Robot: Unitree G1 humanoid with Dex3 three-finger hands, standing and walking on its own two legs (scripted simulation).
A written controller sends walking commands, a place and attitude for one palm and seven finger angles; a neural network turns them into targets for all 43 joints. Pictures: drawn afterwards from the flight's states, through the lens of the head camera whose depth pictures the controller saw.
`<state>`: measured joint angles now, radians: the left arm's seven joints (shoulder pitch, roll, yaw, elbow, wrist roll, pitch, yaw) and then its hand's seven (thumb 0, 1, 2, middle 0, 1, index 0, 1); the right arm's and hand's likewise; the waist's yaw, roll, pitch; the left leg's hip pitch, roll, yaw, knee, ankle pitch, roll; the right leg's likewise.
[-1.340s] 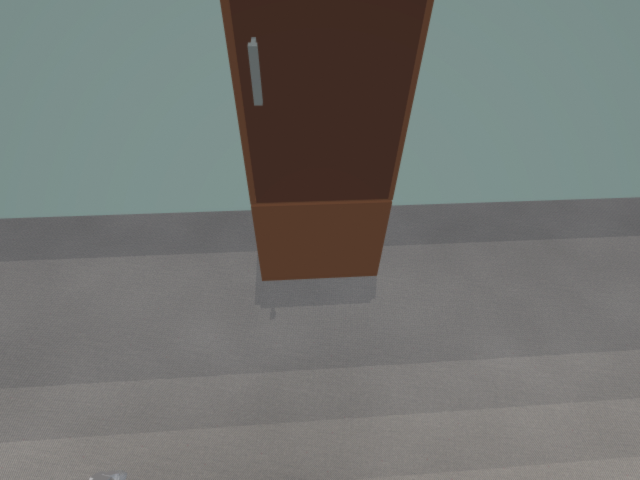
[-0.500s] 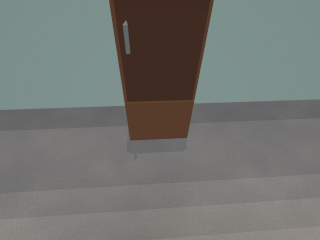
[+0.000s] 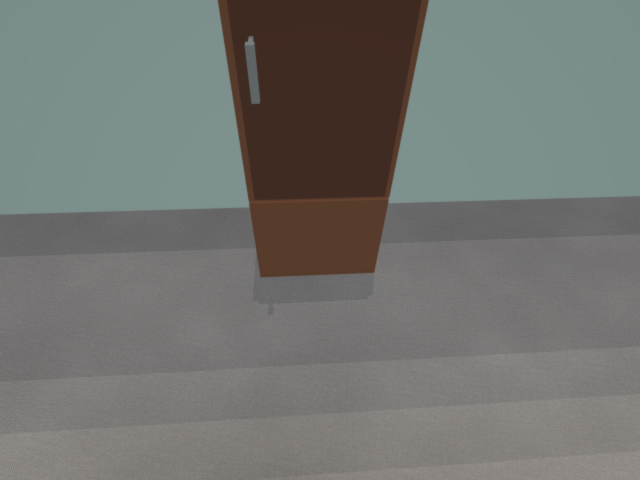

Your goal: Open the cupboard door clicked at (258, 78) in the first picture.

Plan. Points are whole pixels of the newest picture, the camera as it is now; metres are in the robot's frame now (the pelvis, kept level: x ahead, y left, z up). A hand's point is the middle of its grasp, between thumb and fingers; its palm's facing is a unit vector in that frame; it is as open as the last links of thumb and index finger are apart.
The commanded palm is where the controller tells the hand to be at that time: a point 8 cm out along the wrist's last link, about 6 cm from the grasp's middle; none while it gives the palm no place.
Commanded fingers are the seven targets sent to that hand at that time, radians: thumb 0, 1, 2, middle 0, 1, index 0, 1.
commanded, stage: look at it before walking up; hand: left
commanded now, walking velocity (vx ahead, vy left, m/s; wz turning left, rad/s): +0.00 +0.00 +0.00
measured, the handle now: (253, 70) +0.94 +0.21 +0.08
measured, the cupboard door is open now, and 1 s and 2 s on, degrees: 0 0 0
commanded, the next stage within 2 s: turn to face it in 0.10 s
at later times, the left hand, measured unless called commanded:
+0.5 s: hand out of the picture +0.06 +0.24 -0.16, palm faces +0.02 -0.95 -0.31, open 7.4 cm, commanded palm none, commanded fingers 0.00 0.90 0.90 -0.20 -0.30 -0.20 -0.30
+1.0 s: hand (218, 478) +0.17 +0.16 -0.19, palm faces +0.11 -0.97 -0.22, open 7.3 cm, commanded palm none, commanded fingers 0.00 0.90 0.90 -0.20 -0.30 -0.20 -0.30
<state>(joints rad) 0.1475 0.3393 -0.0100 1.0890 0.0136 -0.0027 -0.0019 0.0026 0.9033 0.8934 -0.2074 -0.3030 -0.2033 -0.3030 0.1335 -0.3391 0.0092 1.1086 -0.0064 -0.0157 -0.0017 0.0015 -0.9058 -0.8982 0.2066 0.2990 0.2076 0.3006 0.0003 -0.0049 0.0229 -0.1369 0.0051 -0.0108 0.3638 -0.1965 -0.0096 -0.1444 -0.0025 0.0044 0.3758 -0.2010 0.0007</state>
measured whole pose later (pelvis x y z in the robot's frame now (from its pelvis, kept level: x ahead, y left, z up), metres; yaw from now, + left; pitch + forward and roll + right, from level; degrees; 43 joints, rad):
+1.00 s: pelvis +0.13 -0.03 -0.02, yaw +5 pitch -2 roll -1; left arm 0.23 0.18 0.05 1.04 0.02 -0.06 0.00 0.01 0.93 0.89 -0.20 -0.30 -0.20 -0.30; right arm 0.49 -0.12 -0.03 1.20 -0.02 -0.01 -0.01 0.00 -0.91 -0.90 0.21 0.30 0.21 0.30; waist -0.02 0.03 0.06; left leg -0.26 0.06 -0.01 0.98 -0.51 0.03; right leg -0.33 -0.04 -0.15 0.63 -0.26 -0.04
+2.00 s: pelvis +0.41 -0.02 -0.02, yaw +5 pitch -1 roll -1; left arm 0.15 0.16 0.06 1.01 0.03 0.04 0.04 0.00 0.92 0.89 -0.21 -0.30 -0.20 -0.30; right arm 0.17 -0.17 -0.06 1.02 -0.01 0.03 -0.03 0.01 -0.93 -0.90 0.20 0.30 0.20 0.30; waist 0.01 -0.01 0.09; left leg -0.34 0.03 0.08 0.67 -0.32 -0.03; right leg -0.32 -0.08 -0.15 0.58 -0.23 0.01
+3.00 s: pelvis +0.39 -0.07 -0.01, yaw +4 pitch -1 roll +0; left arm 0.34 0.07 0.00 1.15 0.01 0.00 0.04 0.00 0.91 0.89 -0.20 -0.30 -0.20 -0.30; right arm 0.35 -0.08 -0.01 1.19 -0.01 0.00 -0.04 0.00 -0.91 -0.90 0.20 0.30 0.20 0.30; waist -0.02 -0.01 0.03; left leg -0.26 0.08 0.07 0.44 -0.16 -0.03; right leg -0.08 0.02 -0.06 0.42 -0.32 -0.03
